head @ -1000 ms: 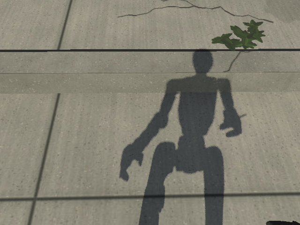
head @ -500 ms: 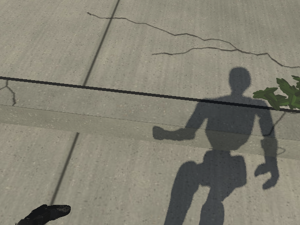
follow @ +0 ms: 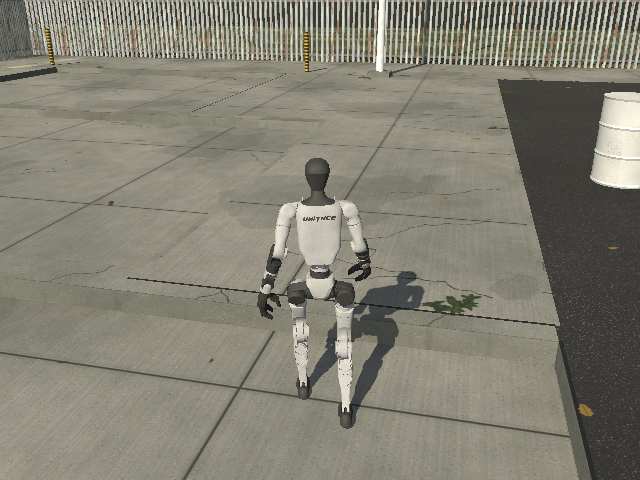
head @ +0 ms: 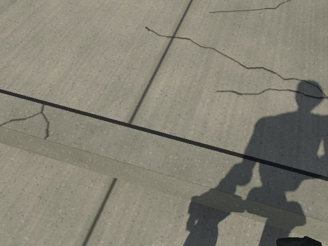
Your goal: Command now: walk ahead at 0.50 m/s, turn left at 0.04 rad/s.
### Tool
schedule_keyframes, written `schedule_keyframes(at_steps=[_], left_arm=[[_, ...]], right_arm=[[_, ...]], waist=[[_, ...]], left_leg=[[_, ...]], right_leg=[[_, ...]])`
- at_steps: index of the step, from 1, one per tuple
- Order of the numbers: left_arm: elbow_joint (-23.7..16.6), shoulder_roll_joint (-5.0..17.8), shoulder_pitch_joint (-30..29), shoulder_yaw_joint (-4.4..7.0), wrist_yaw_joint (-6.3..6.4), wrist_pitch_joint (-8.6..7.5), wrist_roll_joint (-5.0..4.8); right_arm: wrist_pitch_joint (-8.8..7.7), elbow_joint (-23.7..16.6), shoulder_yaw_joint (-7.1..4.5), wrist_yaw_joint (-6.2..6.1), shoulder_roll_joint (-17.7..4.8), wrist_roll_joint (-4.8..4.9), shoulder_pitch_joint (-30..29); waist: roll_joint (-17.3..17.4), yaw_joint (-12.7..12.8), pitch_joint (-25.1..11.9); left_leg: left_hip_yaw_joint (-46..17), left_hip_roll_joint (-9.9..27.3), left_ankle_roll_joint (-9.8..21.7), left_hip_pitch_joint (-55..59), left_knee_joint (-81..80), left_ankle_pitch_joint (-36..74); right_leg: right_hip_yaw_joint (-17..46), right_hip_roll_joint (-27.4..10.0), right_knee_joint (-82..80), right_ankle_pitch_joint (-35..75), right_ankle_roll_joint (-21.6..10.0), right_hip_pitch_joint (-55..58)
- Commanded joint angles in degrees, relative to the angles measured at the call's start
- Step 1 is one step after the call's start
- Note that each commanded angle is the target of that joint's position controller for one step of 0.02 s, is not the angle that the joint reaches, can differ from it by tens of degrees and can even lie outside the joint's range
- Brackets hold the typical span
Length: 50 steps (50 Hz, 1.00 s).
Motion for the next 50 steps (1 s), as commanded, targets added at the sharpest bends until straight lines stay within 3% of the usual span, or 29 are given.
schedule_keyframes(at_steps=[1,2,3,5,7,10,15,19,21,22,23,24,25,26,27,28,30,33,38,39,40,43,45,46,47,48,49,50], left_arm=[[-4.65,7.45,1.55,1.10,0.75,-0.33,0.79],[-5.21,7.63,-2.18,1.36,0.34,-0.32,0.82],[-5.34,6.24,-4.25,0.89,-0.11,-0.46,0.52],[-4.42,4.90,-3.87,0.54,-0.51,0.57,1.28],[-3.68,3.86,-3.64,0.26,-0.90,1.34,1.68],[-4.85,3.36,-9.19,0.02,-1.40,1.51,1.94],[-7.51,2.06,-19.93,-1.05,-1.63,1.03,1.21],[-8.77,2.89,-23.39,-1.19,-0.75,0.59,0.98],[-8.31,3.73,-20.88,-0.86,-0.12,0.01,1.15],[-6.72,4.11,-15.95,-0.52,0.33,-0.44,1.38],[-3.79,5.35,-7.76,0.13,0.97,-1.10,2.09],[-1.96,9.94,2.08,1.33,1.67,-1.45,3.23],[-0.64,17.00,5.34,3.32,1.58,-0.93,2.89],[-1.36,13.14,0.78,2.74,0.98,-0.22,0.77],[-2.93,9.03,-5.77,1.64,0.66,-0.10,0.25],[-3.35,5.92,-8.88,0.88,0.47,-0.25,0.42],[-2.45,3.37,-9.98,-0.05,0.92,-1.10,0.52],[-0.23,4.87,-6.21,0.18,0.99,-2.31,0.17],[1.18,4.61,-3.49,-0.12,1.04,-1.90,0.49],[1.47,4.81,-2.73,-0.12,1.07,-1.82,0.63],[2.08,4.13,-1.19,-0.22,1.12,-1.60,1.08],[2.57,4.29,-0.21,-0.35,1.52,-1.16,0.96],[2.21,5.20,-1.58,-0.16,1.71,-0.91,1.04],[2.07,5.13,-2.87,-0.11,1.53,-0.68,0.66],[1.55,5.45,-5.41,0.11,1.36,-0.40,-0.45],[-0.45,4.40,-9.13,-0.18,1.08,-0.61,-1.59],[-1.93,-2.14,-8.47,-1.66,1.00,-0.81,-0.29],[-0.78,-1.77,-0.47,-1.10,1.11,0.07,-0.29]], right_arm=[[0.11,2.54,-5.05,-1.17,-14.70,1.57,20.55],[0.07,2.55,-3.86,-0.97,-11.00,2.12,16.29],[-0.28,2.95,-3.04,-0.73,-8.24,2.09,13.94],[-0.98,4.25,-2.29,-0.87,-6.09,2.33,12.37],[-1.87,5.81,-2.44,-0.83,-6.64,2.67,13.60],[-2.21,8.26,-2.74,-0.89,-7.49,3.31,15.49],[-2.12,12.15,-2.77,-0.64,-7.71,2.86,18.76],[-2.02,14.65,-2.96,-1.07,-8.81,2.60,20.41],[-1.92,15.42,-2.96,-1.34,-9.11,2.58,19.17],[-1.80,15.69,-2.91,-1.42,-9.18,2.76,18.11],[-1.74,15.68,-2.48,-1.51,-8.42,2.86,17.92],[-1.96,14.00,-1.66,-1.62,-6.67,3.00,17.25],[-1.91,13.46,-0.64,-1.34,-1.39,4.54,23.78],[-1.20,15.07,-2.07,-1.82,-7.23,2.50,21.48],[-1.19,14.69,-2.20,-1.31,-6.83,2.25,18.78],[-1.30,14.55,-1.79,-1.01,-5.53,2.46,16.71],[-0.19,14.90,-1.48,-0.85,-4.26,1.31,15.58],[0.79,15.02,-1.22,-0.28,-2.76,1.00,14.78],[1.38,12.33,-0.25,-0.02,-1.12,1.50,3.87],[1.42,11.90,-0.04,-0.11,-0.91,1.68,2.55],[1.72,13.02,0.32,-0.57,0.08,2.02,5.34],[1.58,11.77,0.49,-1.66,-0.57,2.08,2.58],[1.36,11.99,0.05,-2.31,-1.37,1.80,5.79],[0.76,13.75,-0.36,-2.59,-1.42,2.11,11.60],[-0.05,16.43,-0.82,-2.80,-1.25,2.16,19.50],[-0.57,18.48,-2.19,-3.24,-5.80,1.29,26.92],[-0.65,18.61,-3.06,-3.20,-11.16,1.10,27.84],[0.51,19.43,-4.12,-2.98,-14.36,2.41,27.65]], waist=[[9.77,-9.47,-15.16],[5.92,-7.66,-7.62],[3.98,-6.55,-4.43],[5.31,-4.05,-1.77],[4.54,-3.24,-2.20],[4.05,-3.69,0.15],[4.12,-6.25,2.47],[3.91,-6.74,2.68],[3.69,-4.93,1.68],[3.06,-2.45,-0.64],[0.99,0.51,-5.27],[-4.11,4.16,-11.86],[-19.76,1.33,-15.89],[-9.12,-0.06,-12.45],[-5.82,-2.32,-5.93],[-3.75,-3.35,-2.61],[-4.37,-5.26,-1.08],[-3.71,-6.01,-2.73],[-4.87,-3.71,0.66],[-5.08,-3.37,0.62],[-7.22,-3.78,-1.28],[-5.74,-3.43,0.76],[-5.67,-5.34,-0.13],[-5.22,-8.34,-2.98],[-3.52,-12.50,-5.19],[1.62,-15.57,-6.46],[11.64,-11.57,-6.75],[11.96,-8.76,-8.50]], left_leg=[[-40.59,22.91,11.51,39.09,-14.82,-13.69],[-31.61,19.77,10.25,32.78,-14.90,-11.89],[-25.73,17.06,9.12,27.01,-16.57,-6.28],[-17.77,12.94,6.60,20.36,-19.29,1.84],[-14.85,12.16,7.14,19.36,-20.37,8.49],[-11.76,11.63,8.07,19.72,-23.35,8.11],[-6.38,9.47,6.87,19.42,-23.38,11.84],[-6.43,11.27,6.01,23.30,-20.40,17.40],[-6.39,12.15,5.19,25.44,-15.94,26.47],[-5.13,11.10,4.29,25.92,-9.98,33.69],[-3.28,8.29,2.96,23.56,-0.10,35.63],[-1.03,5.36,1.44,14.47,14.79,20.51],[1.58,-5.53,-0.73,-3.65,33.02,-17.65],[-6.41,-2.76,0.35,-7.22,37.82,-21.65],[-6.87,-0.13,0.83,-8.08,37.47,-16.94],[-6.38,1.98,0.69,-7.28,35.00,-13.34],[-5.40,3.51,-0.70,-3.16,31.55,-10.16],[-3.68,3.21,-2.33,-1.97,30.27,-8.64],[0.34,3.46,-4.27,-4.86,18.53,-4.08],[0.50,3.28,-4.18,-4.16,16.01,-3.49],[2.22,2.17,-3.63,-0.39,16.85,-4.90],[2.92,1.03,-1.75,1.24,13.20,-5.89],[3.62,-0.81,0.12,4.24,9.70,-9.63],[3.00,-1.53,1.78,9.85,5.54,-7.45],[3.05,-2.07,2.56,18.15,-3.99,-1.76],[-6.61,4.53,3.56,28.26,-12.84,-1.73],[-24.03,18.18,4.02,34.64,-14.22,11.15],[-36.63,23.08,13.05,33.95,-17.89,-2.63]], right_leg=[[2.26,0.69,35.60,-4.57,-2.51,-34.09],[3.32,-2.32,35.78,0.26,-3.07,-35.14],[3.25,-4.10,33.14,3.84,-2.94,-33.31],[2.51,-5.94,28.77,6.61,-1.84,-28.34],[1.53,-5.61,27.57,8.54,-0.98,-26.83],[0.47,-6.97,22.51,13.65,0.33,-30.96],[-2.33,-5.88,7.08,21.41,1.12,-28.37],[-2.98,-4.33,1.38,20.42,-0.49,-25.19],[-3.48,-2.88,-0.64,17.41,-2.30,-21.00],[-4.42,-1.20,-3.93,17.26,-3.40,-15.06],[-4.18,-0.78,-6.68,18.85,-4.78,-4.54],[7.00,-11.58,-7.24,19.76,-7.44,8.58],[30.83,-25.09,-14.09,20.45,-15.18,19.59],[31.67,-22.87,-16.31,14.58,-14.21,14.66],[24.52,-20.46,-17.57,11.50,-13.06,7.40],[19.76,-17.95,-20.03,13.11,-11.85,2.36],[12.21,-14.33,-22.13,23.59,-9.39,-2.86],[7.14,-13.61,-21.49,36.64,-10.16,-3.29],[3.68,-12.01,-22.38,35.88,-9.75,-3.79],[3.18,-12.07,-21.87,38.04,-9.69,-3.56],[1.97,-11.93,-20.59,37.07,-10.30,-4.26],[3.46,-13.83,-18.75,40.23,-11.13,-4.10],[3.49,-14.59,-13.06,53.88,-11.41,-1.45],[3.22,-14.31,-6.82,61.03,-11.33,-0.60],[0.47,-11.46,2.97,61.74,-10.01,-2.36],[-1.56,-6.74,17.93,45.86,-6.70,-12.44],[-4.23,0.62,36.73,0.46,-3.95,-26.63],[1.68,3.10,48.43,-2.56,-4.16,-35.97]])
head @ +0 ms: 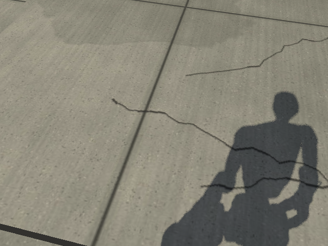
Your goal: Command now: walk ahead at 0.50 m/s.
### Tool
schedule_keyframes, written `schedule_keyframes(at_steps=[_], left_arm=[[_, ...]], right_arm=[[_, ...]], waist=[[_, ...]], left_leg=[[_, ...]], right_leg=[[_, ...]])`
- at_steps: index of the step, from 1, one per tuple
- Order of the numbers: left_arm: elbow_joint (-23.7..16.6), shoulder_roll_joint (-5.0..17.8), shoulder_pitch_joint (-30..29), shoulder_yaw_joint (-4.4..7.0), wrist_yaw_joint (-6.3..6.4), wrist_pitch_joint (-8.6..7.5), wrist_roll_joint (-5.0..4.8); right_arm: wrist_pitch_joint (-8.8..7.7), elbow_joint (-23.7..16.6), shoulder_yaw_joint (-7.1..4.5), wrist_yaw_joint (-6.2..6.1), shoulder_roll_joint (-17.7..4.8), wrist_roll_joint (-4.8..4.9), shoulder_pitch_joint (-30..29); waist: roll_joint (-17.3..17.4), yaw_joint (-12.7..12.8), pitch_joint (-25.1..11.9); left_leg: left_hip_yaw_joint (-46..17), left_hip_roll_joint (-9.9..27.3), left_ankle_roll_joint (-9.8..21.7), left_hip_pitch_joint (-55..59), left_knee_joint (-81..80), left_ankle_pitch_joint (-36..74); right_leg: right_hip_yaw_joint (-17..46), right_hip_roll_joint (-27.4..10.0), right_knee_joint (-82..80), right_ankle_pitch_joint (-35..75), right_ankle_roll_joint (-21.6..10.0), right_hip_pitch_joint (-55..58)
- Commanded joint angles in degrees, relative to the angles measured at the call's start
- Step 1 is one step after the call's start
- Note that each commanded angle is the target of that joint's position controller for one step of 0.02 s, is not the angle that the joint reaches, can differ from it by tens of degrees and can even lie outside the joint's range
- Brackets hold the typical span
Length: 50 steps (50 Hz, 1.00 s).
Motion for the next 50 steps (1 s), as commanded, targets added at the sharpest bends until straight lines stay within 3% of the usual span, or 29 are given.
schedule_keyframes(at_steps=[1,2,4,8,12,14,15,16,18,19,20,21,22,23,24,25,27,29,31,33,34,37,41,44,45,46,47,48,50], left_arm=[[-5.60,3.24,-1.67,0.88,0.00,-0.24,1.09],[-7.07,3.59,-6.21,1.20,-0.32,-0.49,1.69],[-9.50,-0.34,-9.64,0.17,-0.57,0.12,1.44],[-19.89,-7.68,-21.42,-3.61,1.46,1.97,0.21],[-29.56,-7.48,-32.24,-6.15,1.25,2.44,0.13],[-30.14,-5.44,-29.92,-6.38,0.43,3.22,0.19],[-28.17,-5.83,-27.57,-6.25,0.29,3.34,0.34],[-26.99,-6.25,-24.17,-6.52,0.63,3.44,-0.51],[-23.28,-2.89,-16.24,-4.67,0.73,3.53,-0.94],[-21.74,-1.36,-10.55,-3.56,0.49,2.94,-0.79],[-20.20,1.55,-4.13,-2.16,0.06,1.84,0.49],[-17.10,7.15,2.86,-0.05,0.42,1.53,1.83],[-13.37,15.15,5.47,2.34,0.69,1.92,0.26],[-12.53,10.02,1.86,0.99,0.62,0.48,0.16],[-11.10,4.89,-3.46,-0.69,-0.61,-1.06,-0.53],[-8.59,-2.50,-7.76,-2.70,-2.13,-2.15,0.03],[-4.94,-8.45,-12.39,-3.91,-3.92,-2.94,1.11],[-3.07,-7.38,-11.63,-3.81,-4.20,-2.89,1.05],[-3.07,-3.67,-11.03,-3.27,-2.84,-3.27,1.26],[-1.81,-1.84,-7.40,-3.64,-0.81,-3.70,1.63],[-1.46,1.75,-6.34,-2.93,0.30,-3.82,0.86],[0.29,6.37,0.93,-1.43,2.59,-2.50,-0.62],[0.12,6.80,1.08,-0.06,2.64,-0.34,-0.43],[-1.13,6.74,-1.93,0.55,1.91,-0.47,-0.59],[-1.91,7.23,-2.44,0.67,1.49,-1.17,0.13],[-0.89,2.26,4.46,-0.52,0.83,-1.82,1.01],[0.39,2.27,3.57,-0.77,0.74,-1.48,0.57],[-0.74,4.34,-1.42,-0.04,0.61,-0.55,-0.63],[-1.69,5.99,-5.68,0.87,1.42,1.38,-0.88]], right_arm=[[1.53,4.27,-3.86,0.09,-12.70,1.01,17.53],[1.36,4.08,-2.54,0.82,-7.74,0.82,14.14],[0.43,6.26,-0.85,0.97,-3.09,0.32,16.39],[-1.72,10.46,0.69,1.94,-2.75,-0.15,20.95],[-1.70,11.52,2.59,0.65,-2.73,1.59,19.36],[-1.22,11.59,2.26,-1.85,-4.60,3.13,20.98],[-1.28,10.83,2.16,-2.00,-4.40,3.53,22.85],[-1.39,10.39,1.87,-1.90,-5.62,3.95,22.91],[-1.25,8.71,0.33,-1.34,-10.56,2.76,24.26],[-0.97,8.18,-0.89,-0.83,-12.35,2.30,23.41],[-1.24,6.80,-2.01,0.01,-13.19,2.61,20.69],[-2.52,3.29,-1.91,1.41,-9.44,3.51,21.80],[-3.73,5.55,-0.33,3.63,-1.99,0.46,16.10],[-4.40,4.83,-1.64,5.50,-0.82,1.42,17.51],[-3.88,-0.09,-0.72,5.20,0.13,2.54,8.56],[-2.97,-5.06,0.47,4.00,1.10,2.32,3.22],[-0.77,-5.27,0.76,1.98,-0.17,3.35,9.39],[0.39,-5.58,1.41,1.00,0.31,4.06,11.68],[0.46,-7.86,1.13,0.24,-1.83,2.73,6.97],[-0.04,-8.15,0.63,-0.04,-1.94,2.06,3.36],[-0.15,-8.05,0.71,0.35,-1.60,1.90,3.10],[1.14,-9.64,0.51,1.09,-1.21,2.82,-7.35],[1.88,-8.60,-0.30,2.30,-3.38,2.33,-7.41],[0.64,-5.70,-1.74,2.07,-7.31,1.17,-2.50],[0.46,-4.52,-2.56,1.17,-10.21,0.06,1.01],[0.95,-3.46,-2.64,0.69,-11.27,-0.72,3.92],[1.42,-3.22,-1.50,0.57,-5.51,-0.65,5.58],[1.40,-3.15,-0.70,0.40,-3.68,-0.15,3.55],[0.81,-4.55,-0.36,0.07,-4.43,0.45,-4.45]], waist=[[8.34,-4.08,1.16],[5.82,-3.36,6.62],[5.05,-2.11,6.45],[4.05,-0.53,6.02],[1.90,1.62,9.00],[4.15,1.60,6.16],[2.01,0.27,1.57],[4.31,1.83,-2.19],[9.35,4.88,-12.15],[13.27,7.91,-15.97],[13.63,11.12,-20.33],[3.21,11.59,-23.24],[-15.91,12.94,-25.11],[-6.94,8.67,-18.83],[-1.19,5.33,-5.07],[5.06,0.85,2.58],[6.04,-6.36,3.13],[0.87,-7.86,3.36],[-0.77,-6.61,2.46],[-2.92,-5.40,-3.93],[-4.41,-5.04,-5.79],[-3.49,0.42,-6.13],[-7.75,0.74,-4.48],[-4.23,-2.02,-6.07],[-1.48,-2.48,-9.73],[6.33,0.66,-17.07],[8.34,-2.11,-20.06],[10.65,-2.35,-15.90],[4.67,0.32,-8.41]], left_leg=[[-38.18,24.27,13.86,20.29,-21.05,-20.42],[-32.96,20.88,12.20,15.74,-22.53,-27.85],[-25.15,16.55,9.56,12.47,-21.60,-20.36],[-19.11,17.00,6.81,7.56,-19.08,-14.82],[-11.59,11.30,3.99,-5.94,-28.85,-17.57],[-9.59,11.10,7.46,-4.89,-36.32,1.22],[-6.51,11.03,7.65,0.26,-36.09,16.54],[-2.41,10.82,7.29,4.44,-32.01,41.75],[-1.38,13.96,7.42,17.83,-15.85,87.30],[-2.28,16.53,6.64,24.66,-4.98,96.00],[-1.36,16.48,5.32,23.23,8.00,93.17],[-2.77,10.65,3.61,3.72,27.70,73.39],[-13.08,-6.64,2.65,-16.45,54.31,2.36],[-25.54,-7.66,2.39,-28.58,77.43,-3.00],[-22.94,-6.08,4.24,-34.15,84.40,-3.49],[-18.44,-3.39,5.65,-35.78,86.10,-3.14],[-18.44,-0.16,5.60,-30.76,77.97,-0.08],[-17.49,-0.31,5.02,-31.64,70.10,3.65],[-10.35,-1.17,1.72,-23.56,46.54,8.47],[-6.38,-0.09,-0.96,-17.51,33.54,15.69],[-4.42,0.47,-2.06,-14.41,25.27,17.57],[-1.93,-0.09,-3.99,-16.41,9.99,14.92],[-4.12,2.06,-3.14,-15.12,2.80,8.79],[-4.13,1.64,0.58,-2.30,-9.73,18.93],[-8.72,5.73,2.68,9.27,-5.46,37.78],[-17.01,14.24,11.90,27.04,1.28,53.44],[-24.09,20.19,17.69,26.94,-2.56,49.02],[-27.27,20.70,18.07,21.61,-7.96,37.49],[-23.89,18.31,12.77,8.06,-12.78,18.93]], right_leg=[[4.15,-0.61,40.22,-1.31,-0.55,-35.43],[3.45,-1.98,46.40,0.71,-0.79,-40.96],[1.66,-2.43,62.51,0.94,-1.44,-48.29],[4.12,-1.11,86.18,-5.44,-3.84,-68.24],[-3.65,-3.90,62.72,-0.91,-1.74,-62.14],[-6.49,-5.71,44.87,0.92,-0.69,-46.83],[-8.43,-5.30,39.20,0.77,-1.42,-38.35],[-10.10,-3.28,32.22,0.11,-2.56,-29.45],[-12.44,3.38,25.20,-6.94,-3.41,-20.22],[-9.49,4.37,19.89,-9.61,-4.92,-17.95],[-2.26,2.66,12.83,-7.86,-7.51,-9.19],[26.64,-9.61,-0.43,-24.45,-13.19,3.65],[64.41,-19.95,-35.75,-18.93,-20.71,14.20],[72.21,-24.14,-37.59,-18.09,-18.60,9.51],[59.81,-23.95,-34.28,-8.79,-14.51,-2.66],[42.27,-20.51,-28.89,0.12,-10.11,-13.90],[18.31,-13.12,-26.73,12.17,-3.15,-20.57],[7.47,-9.48,-29.03,22.79,-1.59,-19.87],[-3.07,-4.59,-34.02,38.22,-1.97,-21.00],[-4.85,-3.84,-34.80,53.98,-1.01,-14.10],[-5.53,-3.77,-34.48,59.68,0.07,-9.83],[-1.69,-7.25,-34.02,62.37,2.72,6.76],[1.12,-12.68,-29.01,61.21,-0.05,15.59],[2.98,-10.85,-21.17,59.78,-1.04,14.01],[2.51,-8.49,-16.56,51.59,-0.68,6.98],[2.77,-5.36,-8.22,31.27,3.56,-7.01],[2.75,-1.05,0.55,3.63,5.29,-9.66],[4.94,-0.16,7.36,-13.04,6.13,-13.10],[7.50,-2.78,9.57,-13.08,6.36,-12.87]])
Over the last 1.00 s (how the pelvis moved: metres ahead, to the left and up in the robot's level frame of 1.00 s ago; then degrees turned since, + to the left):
0.47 -0.01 0.00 -1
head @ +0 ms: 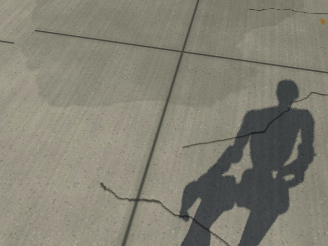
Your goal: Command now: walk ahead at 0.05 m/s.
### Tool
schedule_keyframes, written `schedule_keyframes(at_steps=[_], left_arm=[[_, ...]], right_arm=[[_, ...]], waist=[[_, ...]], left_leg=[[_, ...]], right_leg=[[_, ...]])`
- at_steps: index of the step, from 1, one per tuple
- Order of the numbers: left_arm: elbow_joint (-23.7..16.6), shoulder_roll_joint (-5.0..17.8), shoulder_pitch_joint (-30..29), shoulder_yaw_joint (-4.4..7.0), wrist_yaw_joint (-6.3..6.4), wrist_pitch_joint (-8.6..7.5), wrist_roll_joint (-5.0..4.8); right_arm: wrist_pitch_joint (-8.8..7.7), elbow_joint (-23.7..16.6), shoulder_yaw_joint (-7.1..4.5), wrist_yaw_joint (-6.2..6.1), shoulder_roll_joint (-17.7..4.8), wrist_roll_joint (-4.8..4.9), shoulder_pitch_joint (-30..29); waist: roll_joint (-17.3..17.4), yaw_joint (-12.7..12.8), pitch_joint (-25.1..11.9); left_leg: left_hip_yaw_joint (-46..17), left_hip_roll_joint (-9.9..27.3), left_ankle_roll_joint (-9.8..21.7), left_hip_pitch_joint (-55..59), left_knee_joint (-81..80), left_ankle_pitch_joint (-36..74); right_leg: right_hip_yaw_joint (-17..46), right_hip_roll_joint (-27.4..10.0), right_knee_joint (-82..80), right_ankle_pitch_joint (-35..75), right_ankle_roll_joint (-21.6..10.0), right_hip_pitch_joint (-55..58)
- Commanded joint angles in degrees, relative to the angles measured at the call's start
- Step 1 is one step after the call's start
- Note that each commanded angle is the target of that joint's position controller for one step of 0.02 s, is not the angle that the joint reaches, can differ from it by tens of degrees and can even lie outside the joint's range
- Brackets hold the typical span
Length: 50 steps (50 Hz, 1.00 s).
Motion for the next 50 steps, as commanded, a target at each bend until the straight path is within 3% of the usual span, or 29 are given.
schedule_keyframes(at_steps=[1,3,6,9,10,11,13,18,20,22,23,24,25,27,29,30,31,32,33,34,35,36,38,40,43,46,48,50], left_arm=[[-1.72,4.48,1.47,1.45,0.81,1.94,-0.09],[-1.11,3.57,2.30,1.52,1.73,2.74,0.06],[1.19,2.34,3.55,1.25,2.30,3.05,0.07],[1.26,4.87,1.60,1.62,2.05,3.48,1.31],[0.86,6.47,0.48,1.85,2.16,3.38,1.14],[1.56,7.39,0.26,2.25,2.10,3.00,0.46],[2.22,5.24,-0.66,1.85,1.92,1.80,0.45],[2.97,4.92,-0.97,1.65,1.49,-0.02,0.09],[4.03,5.68,1.82,1.94,1.37,0.04,-0.28],[3.77,8.08,3.88,2.80,1.35,0.06,-0.74],[3.83,9.25,5.52,3.17,1.38,-0.26,-0.94],[3.95,10.24,6.04,3.60,1.41,-0.74,-1.15],[4.04,9.77,6.51,3.63,1.40,-1.28,-1.22],[3.65,8.48,5.63,3.39,0.95,-2.04,-1.26],[2.29,8.20,1.87,3.24,0.34,-2.09,-1.88],[1.26,8.36,-0.29,3.22,0.18,-2.31,-1.88],[-0.40,6.38,-2.57,2.69,0.05,-2.78,-2.01],[-2.02,2.42,-1.70,1.75,0.15,-3.88,-1.29],[-2.85,4.89,-3.97,2.43,-0.05,-4.54,-1.57],[-3.04,5.45,-4.19,2.66,-0.71,-5.00,-2.74],[-2.80,4.96,-4.38,2.63,-1.10,-5.30,-3.02],[-2.88,4.99,-5.12,2.90,-1.20,-5.38,-2.60],[-3.17,4.66,-5.80,3.35,-1.47,-4.73,-2.09],[-4.08,3.12,-7.81,3.05,-1.87,-4.10,-1.80],[-7.18,1.24,-15.79,1.93,-2.19,-3.73,-1.11],[-8.82,2.31,-20.65,1.62,-2.74,-3.34,-1.70],[-9.99,3.46,-22.49,1.67,-3.07,-3.29,-1.86],[-10.34,5.18,-21.65,2.23,-3.41,-3.62,-1.76]], right_arm=[[-0.98,-2.70,-0.39,-0.62,-4.76,0.31,-2.81],[-0.34,-2.53,-0.77,-0.76,-6.28,0.35,-4.26],[0.34,-1.44,-1.10,-1.10,-7.11,0.72,-3.08],[0.53,0.91,-1.20,-0.90,-6.52,1.62,0.60],[0.56,1.26,-1.42,-0.97,-6.77,1.40,0.88],[0.70,1.24,-1.61,-1.28,-6.55,1.24,0.43],[0.53,1.83,-1.59,-1.54,-5.75,1.15,0.45],[0.41,3.78,-1.67,-1.16,-4.91,1.24,1.61],[0.65,5.18,-1.82,-1.02,-4.83,1.65,2.58],[0.35,4.92,-2.15,-0.75,-5.34,1.97,0.31],[-0.20,4.29,-2.11,-0.46,-4.73,2.31,-1.56],[-0.95,4.00,-2.04,-0.05,-4.19,2.52,-2.28],[-1.71,3.82,-2.09,0.37,-4.14,2.67,-2.78],[-3.04,3.86,-2.22,0.95,-4.09,3.26,-2.24],[-3.54,6.30,-2.81,1.13,-4.52,3.71,3.93],[-3.44,8.35,-3.82,0.88,-6.49,3.52,9.63],[-3.51,9.90,-5.06,0.41,-10.50,3.10,17.07],[-3.47,11.18,-6.26,0.64,-15.63,3.40,24.44],[-4.07,11.10,-4.47,0.85,-10.74,2.63,23.20],[-4.52,9.64,-3.44,0.88,-7.77,2.02,18.69],[-4.79,8.23,-2.99,1.11,-6.84,1.79,15.31],[-4.84,7.60,-2.65,1.37,-6.63,1.94,13.75],[-4.30,7.73,-1.70,1.35,-4.90,1.65,14.36],[-3.69,7.74,-1.69,0.78,-6.17,1.51,16.23],[-3.47,6.61,-2.16,-0.02,-9.00,1.29,16.20],[-3.65,7.38,-2.92,-0.27,-10.32,1.96,19.48],[-3.43,7.90,-3.31,-0.47,-10.02,2.61,20.00],[-2.94,7.84,-3.82,-0.56,-10.36,2.63,19.28]], waist=[[3.59,1.21,-5.43],[5.93,2.22,-4.09],[6.16,2.30,-5.26],[5.70,1.13,-1.81],[4.62,0.07,0.34],[0.96,-0.34,1.71],[-1.68,-0.85,0.85],[-2.37,-1.73,-0.43],[-2.97,-1.01,-1.06],[-5.10,0.52,2.81],[-6.82,1.38,4.84],[-8.60,1.57,6.42],[-8.75,1.58,7.24],[-7.84,0.18,7.48],[-6.50,-3.80,6.09],[-5.25,-6.33,3.74],[3.43,-8.91,1.09],[18.42,-10.20,-3.00],[13.56,-8.82,-1.55],[8.90,-6.29,1.21],[5.98,-4.80,1.57],[4.10,-3.98,3.18],[4.39,-2.74,3.47],[4.11,-2.68,4.34],[3.86,-3.71,6.30],[5.31,-4.86,6.97],[5.22,-4.25,7.92],[5.40,-2.53,6.26]], left_leg=[[-19.20,17.49,11.08,7.56,-11.10,7.89],[-16.20,14.08,8.34,3.34,-12.80,-1.04],[-13.27,11.59,6.64,1.74,-12.41,-9.17],[-12.51,9.55,1.42,-1.29,-13.65,-25.04],[-11.42,8.15,0.06,-1.63,-13.43,-25.42],[-8.70,6.19,-0.76,1.48,-12.16,-22.26],[-6.71,5.10,-0.90,7.03,-7.37,-14.56],[-4.40,4.13,-0.57,12.27,-2.50,-2.75],[-2.03,2.02,-0.56,11.62,0.39,-13.13],[0.02,0.23,-0.53,3.14,5.73,-21.19],[0.84,-0.15,-0.56,-2.06,9.36,-18.86],[0.27,0.99,-0.07,-5.58,12.39,-16.04],[-0.87,2.62,0.47,-7.63,14.17,-15.36],[-1.03,3.91,1.30,-6.74,11.92,-16.31],[1.11,1.93,1.50,8.28,1.44,-12.04],[-0.64,1.78,1.60,18.41,0.22,-8.24],[-13.42,9.60,4.61,27.26,-5.75,-12.46],[-35.31,21.21,12.23,37.12,-13.88,-15.19],[-41.09,24.72,13.78,36.27,-15.33,-14.56],[-34.92,23.58,12.03,33.60,-14.43,-12.44],[-28.56,20.95,10.10,31.04,-15.22,-10.77],[-23.71,19.33,8.85,28.50,-16.57,-7.50],[-16.94,16.57,7.10,24.72,-18.40,-0.23],[-13.34,15.78,7.13,22.97,-19.37,4.47],[-8.63,13.78,6.56,16.50,-21.11,5.89],[-7.18,14.52,6.37,16.16,-22.44,4.74],[-6.99,16.51,5.60,20.77,-21.73,6.47],[-6.08,17.76,4.42,25.85,-18.25,14.72]], right_leg=[[5.37,-4.45,6.42,-2.94,2.15,-6.55],[3.75,-4.45,-2.23,1.30,2.50,-3.16],[0.71,-3.22,-14.59,13.35,1.39,3.77],[2.13,-5.28,-22.03,19.40,-1.08,5.88],[2.45,-6.13,-22.82,15.39,-2.03,3.48],[2.28,-5.31,-23.43,10.70,-2.55,-1.35],[3.34,-5.88,-26.56,10.43,-2.49,-4.08],[4.56,-6.50,-28.41,14.12,-2.78,-4.31],[5.08,-6.28,-29.59,3.59,-4.28,-3.28],[11.51,-10.21,-33.30,-8.45,-8.10,-1.52],[17.50,-14.41,-36.13,-11.31,-10.38,1.29],[22.29,-18.27,-37.51,-10.82,-12.55,3.53],[24.14,-20.28,-37.67,-7.92,-13.64,4.90],[21.88,-19.99,-36.05,-0.05,-12.90,6.35],[14.52,-15.24,-32.60,6.52,-9.83,-0.20],[10.77,-12.33,-27.35,16.50,-8.12,-5.05],[3.32,-6.64,-11.80,24.29,-4.90,-12.43],[-1.93,-0.21,6.06,11.74,-1.49,-24.57],[3.69,-1.73,18.20,1.43,-1.96,-31.17],[5.75,-4.81,23.47,4.65,-3.61,-34.12],[5.50,-7.15,23.30,9.95,-4.73,-33.85],[4.82,-8.80,20.48,14.15,-5.00,-33.75],[3.24,-10.07,16.28,18.08,-4.39,-30.29],[1.37,-10.05,10.86,20.27,-2.67,-30.68],[-0.83,-8.20,-5.14,28.02,-1.04,-25.21],[-2.23,-6.22,-13.38,32.83,-1.20,-19.65],[-0.67,-6.50,-16.65,33.08,-2.57,-20.71],[-0.63,-5.74,-18.80,31.08,-4.22,-18.74]])
Over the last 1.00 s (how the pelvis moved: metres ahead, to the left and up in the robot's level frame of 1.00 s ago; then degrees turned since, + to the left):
0.42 -0.03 0.16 -1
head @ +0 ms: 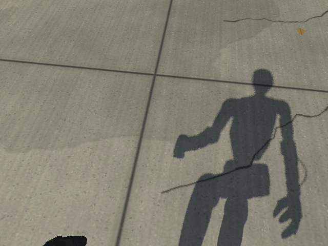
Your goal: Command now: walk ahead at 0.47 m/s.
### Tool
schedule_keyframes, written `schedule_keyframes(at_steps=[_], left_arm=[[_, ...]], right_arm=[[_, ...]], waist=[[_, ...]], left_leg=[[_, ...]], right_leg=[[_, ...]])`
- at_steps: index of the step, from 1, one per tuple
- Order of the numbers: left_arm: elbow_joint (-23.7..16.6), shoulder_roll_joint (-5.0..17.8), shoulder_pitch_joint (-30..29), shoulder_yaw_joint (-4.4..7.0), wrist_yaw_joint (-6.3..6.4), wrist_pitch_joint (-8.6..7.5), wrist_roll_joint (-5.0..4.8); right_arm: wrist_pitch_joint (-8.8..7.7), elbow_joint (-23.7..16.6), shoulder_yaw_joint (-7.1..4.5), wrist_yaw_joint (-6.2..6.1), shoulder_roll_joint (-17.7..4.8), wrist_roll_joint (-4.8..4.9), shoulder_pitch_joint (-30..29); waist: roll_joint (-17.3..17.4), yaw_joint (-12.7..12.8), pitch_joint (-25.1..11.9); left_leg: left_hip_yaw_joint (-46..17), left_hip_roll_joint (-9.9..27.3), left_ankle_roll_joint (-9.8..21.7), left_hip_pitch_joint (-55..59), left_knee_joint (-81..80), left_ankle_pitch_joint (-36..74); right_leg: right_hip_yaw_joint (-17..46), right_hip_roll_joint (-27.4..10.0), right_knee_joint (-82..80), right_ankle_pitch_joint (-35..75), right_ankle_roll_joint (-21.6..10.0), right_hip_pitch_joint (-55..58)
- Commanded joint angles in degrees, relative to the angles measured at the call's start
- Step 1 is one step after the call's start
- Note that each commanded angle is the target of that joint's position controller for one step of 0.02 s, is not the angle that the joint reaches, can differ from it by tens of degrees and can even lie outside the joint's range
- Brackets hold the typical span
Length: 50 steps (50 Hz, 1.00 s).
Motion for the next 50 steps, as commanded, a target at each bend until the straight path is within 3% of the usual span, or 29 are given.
schedule_keyframes(at_steps=[1,2,3,4,5,6,7,8,9,10,11,13,17,22,27,29,30,31,32,33,34,35,36,37,39,41,43,46,50], left_arm=[[-3.70,6.25,-1.87,1.58,-0.28,-0.93,-0.04],[-2.42,7.91,3.18,2.53,-0.05,-0.91,-0.08],[0.60,10.25,12.82,3.94,0.33,-0.66,-0.17],[2.90,14.14,23.33,5.16,0.93,-0.37,0.60],[4.26,17.74,27.87,5.70,0.81,-0.18,1.42],[3.87,13.11,26.04,4.27,0.83,-0.27,1.11],[2.81,10.56,20.32,3.53,0.96,-0.61,0.80],[1.22,8.52,14.99,2.76,0.88,-0.95,1.03],[1.01,6.80,11.93,2.25,0.58,-1.30,1.76],[1.29,5.39,10.71,1.78,0.27,-1.67,2.47],[1.78,4.82,10.55,1.64,-0.04,-1.73,2.55],[2.85,5.76,12.51,1.76,0.21,-1.83,2.20],[3.63,8.60,16.93,2.32,1.82,-1.57,2.08],[4.83,9.19,22.43,2.26,2.57,-0.89,1.12],[6.64,10.00,26.52,2.78,2.69,0.48,0.72],[6.71,10.67,25.95,3.18,2.85,1.05,0.58],[6.34,11.29,24.54,3.35,2.88,1.29,0.55],[5.93,10.73,23.12,3.14,2.87,1.55,0.51],[4.91,8.84,22.75,2.36,2.87,1.53,1.05],[3.81,2.63,28.71,0.50,2.21,0.36,1.60],[4.42,3.57,27.61,0.56,1.83,-1.29,0.94],[3.14,8.38,22.47,1.97,1.61,-2.15,-1.04],[2.08,8.82,18.71,2.04,1.85,-2.28,-1.54],[1.99,8.33,16.97,2.37,2.37,-1.79,-0.93],[2.65,6.16,19.38,2.81,2.79,0.31,-0.45],[2.71,4.18,20.15,2.76,2.87,1.59,-0.54],[1.48,4.40,17.41,3.05,2.91,2.03,-0.21],[-0.26,4.16,13.36,3.17,2.24,1.75,0.37],[-3.47,2.51,5.22,2.21,0.82,1.69,0.73]], right_arm=[[0.21,-2.23,-2.64,-0.48,-10.67,0.27,-1.21],[0.67,-2.41,-2.79,-0.45,-10.90,0.03,-1.85],[1.23,-2.81,-2.47,-0.48,-9.89,-0.37,-2.41],[1.39,-4.24,-1.58,-0.38,-8.00,-1.20,-2.26],[0.15,-4.57,0.70,0.37,0.97,-0.73,5.32],[-1.47,-4.29,-0.16,0.65,-3.35,0.70,1.43],[-2.47,-6.46,-1.21,0.80,-7.28,2.13,-4.40],[-2.88,-7.47,-1.41,0.30,-8.54,2.18,-7.65],[-2.61,-7.76,-1.98,-0.26,-8.75,1.28,-9.24],[-1.77,-7.69,-2.25,-0.52,-7.97,0.74,-7.90],[-0.92,-7.44,-2.27,-0.62,-6.53,0.65,-6.55],[0.26,-7.81,-2.24,-0.76,-5.25,0.50,-7.13],[0.53,-10.81,-2.57,-0.72,-6.25,-0.43,-15.99],[-0.03,-13.51,-1.77,0.41,-4.88,0.03,-26.16],[-0.64,-16.33,-1.16,2.24,-5.17,0.62,-32.65],[-1.09,-16.46,-1.53,2.78,-6.59,0.83,-30.97],[-1.30,-15.68,-2.18,2.80,-7.99,0.76,-27.41],[-1.39,-13.20,-3.40,2.64,-9.96,0.53,-19.49],[-1.41,-10.07,-4.93,2.11,-13.68,0.07,-8.06],[-1.01,-8.35,-6.44,1.74,-19.85,-0.77,-0.21],[-0.84,-8.19,-5.06,1.82,-16.07,-0.47,0.70],[-0.93,-8.86,-3.98,1.66,-12.55,-0.22,-4.03],[-1.00,-10.28,-3.29,1.49,-10.27,-0.27,-9.32],[-1.23,-10.62,-2.61,1.72,-8.00,-0.70,-13.27],[-1.87,-9.98,-2.00,2.07,-5.57,-1.52,-15.89],[-2.24,-8.76,-2.35,1.74,-6.67,-1.64,-14.55],[-2.37,-7.93,-2.75,0.97,-8.04,-1.91,-13.04],[-2.23,-7.59,-2.74,0.02,-8.48,-1.92,-12.22],[-1.81,-6.73,-2.90,-0.90,-9.52,-1.24,-9.10]], waist=[[7.32,5.25,3.29],[8.35,8.19,-0.27],[8.02,12.59,-5.85],[2.93,15.87,-13.28],[-14.05,11.03,-21.85],[-10.98,12.56,-21.31],[-8.28,11.45,-12.77],[-2.68,9.50,-8.63],[-0.58,7.56,-5.58],[-1.39,5.23,-4.74],[-2.46,4.08,-3.87],[-2.57,3.32,-1.21],[-0.68,5.01,1.00],[-0.81,8.24,2.52],[-1.63,9.80,4.37],[-2.90,7.99,3.22],[-3.77,5.63,0.99],[-3.39,1.47,-3.65],[-1.16,-2.72,-11.52],[12.12,-1.40,-20.81],[15.55,-1.82,-24.89],[12.22,-1.55,-16.70],[8.47,-0.05,-10.74],[5.11,1.79,-6.38],[7.28,5.26,-3.27],[6.72,6.20,-1.47],[5.34,5.98,0.06],[4.86,5.42,0.96],[3.81,2.58,3.66]], left_leg=[[-4.70,16.04,8.07,-2.97,2.93,36.45],[-3.42,15.18,7.15,-2.54,9.53,46.02],[-1.40,12.44,5.55,-5.96,21.03,49.74],[0.17,9.35,3.65,-19.49,39.01,35.00],[-1.73,-2.29,-0.40,-40.96,60.96,-5.25],[-10.11,-1.35,0.86,-47.22,70.54,-11.79],[-9.21,1.84,2.09,-52.00,73.01,-8.06],[-7.49,5.39,2.71,-50.26,70.43,-2.37],[-6.76,7.57,2.88,-47.08,67.12,1.30],[-7.34,9.38,3.35,-42.92,64.71,3.29],[-7.32,9.90,3.49,-41.11,62.85,3.85],[-6.56,10.69,3.09,-41.50,58.37,4.56],[-6.09,11.09,0.76,-48.93,45.26,16.04],[-3.08,8.12,0.04,-47.44,29.79,25.32],[-2.43,6.38,1.43,-48.07,22.37,19.79],[-1.57,4.98,2.99,-43.78,20.43,15.49],[-0.13,3.25,4.01,-37.84,19.61,14.01],[1.65,1.14,5.51,-27.06,18.43,14.46],[-3.11,5.37,8.36,-9.42,20.83,15.76],[-28.98,20.77,17.37,14.68,18.43,8.12],[-45.04,24.35,19.40,17.60,9.10,3.54],[-36.47,22.56,15.94,11.32,8.63,1.57],[-27.50,20.74,13.71,2.15,7.55,4.70],[-21.23,18.55,12.36,-6.71,5.05,8.03],[-13.55,15.50,10.36,-16.01,1.24,11.06],[-8.62,15.03,10.51,-18.66,-0.91,15.35],[-5.10,15.12,10.55,-17.76,-1.78,19.57],[0.30,14.17,9.30,-16.08,-2.32,22.76],[5.40,14.43,8.02,-12.88,-3.30,22.95]], right_leg=[[-0.65,1.91,-2.38,-1.56,-2.31,6.00],[-1.90,3.70,-1.91,-3.24,-3.35,12.83],[-2.86,5.22,-1.65,-4.23,-4.69,25.16],[8.23,-4.21,-0.17,-8.02,-7.82,42.99],[37.87,-18.05,-9.27,-22.71,-17.31,60.31],[46.18,-17.52,-17.11,-28.42,-15.86,58.23],[37.38,-16.10,-17.33,-25.70,-12.94,50.78],[29.36,-14.34,-18.16,-19.62,-11.36,41.48],[23.82,-12.53,-19.69,-13.81,-10.64,32.99],[20.02,-10.54,-21.16,-11.82,-9.94,27.62],[17.71,-9.39,-22.64,-11.81,-10.08,24.72],[14.13,-8.64,-25.35,-10.30,-10.93,20.94],[10.76,-8.64,-27.26,-5.14,-11.01,23.89],[5.71,-6.97,-26.98,-2.58,-8.78,28.36],[5.52,-10.28,-22.17,0.01,-8.38,37.16],[5.81,-11.45,-18.87,6.24,-7.44,39.30],[5.00,-10.95,-14.83,15.53,-6.67,39.41],[2.74,-8.49,-5.87,24.60,-5.37,37.88],[0.33,-5.44,8.56,20.17,-3.43,28.88],[-2.16,3.82,32.25,-3.47,1.00,4.57],[6.59,7.06,41.97,-32.00,0.73,-4.27],[8.96,3.45,46.26,-29.77,-0.58,-9.85],[7.16,0.11,44.72,-24.37,-1.27,-9.71],[6.50,-2.13,40.85,-19.80,-1.23,-7.02],[7.55,-4.38,36.02,-15.13,-1.23,-0.30],[7.89,-4.34,34.08,-12.48,-0.79,-0.52],[9.12,-3.89,30.01,-7.53,-0.13,-4.50],[8.60,-2.75,20.33,1.57,0.45,-6.07],[3.35,-1.94,9.22,7.14,0.12,-4.85]])
Over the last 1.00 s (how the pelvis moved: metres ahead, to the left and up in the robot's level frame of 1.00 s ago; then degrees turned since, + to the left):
0.26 -0.03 0.00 1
